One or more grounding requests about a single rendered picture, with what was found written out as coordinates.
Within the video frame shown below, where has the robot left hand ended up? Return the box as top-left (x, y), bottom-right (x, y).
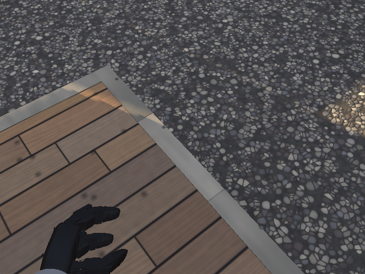
top-left (40, 204), bottom-right (128, 274)

